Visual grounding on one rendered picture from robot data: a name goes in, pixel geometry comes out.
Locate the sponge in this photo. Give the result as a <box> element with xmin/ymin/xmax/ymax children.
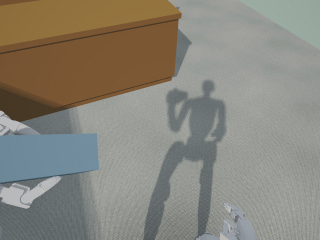
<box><xmin>0</xmin><ymin>133</ymin><xmax>99</xmax><ymax>184</ymax></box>

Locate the right robot hand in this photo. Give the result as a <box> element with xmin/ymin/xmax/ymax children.
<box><xmin>220</xmin><ymin>201</ymin><xmax>257</xmax><ymax>240</ymax></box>

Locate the table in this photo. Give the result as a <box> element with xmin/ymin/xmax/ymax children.
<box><xmin>0</xmin><ymin>0</ymin><xmax>182</xmax><ymax>122</ymax></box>

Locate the left robot hand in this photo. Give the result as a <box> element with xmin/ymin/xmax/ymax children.
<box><xmin>0</xmin><ymin>111</ymin><xmax>62</xmax><ymax>209</ymax></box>

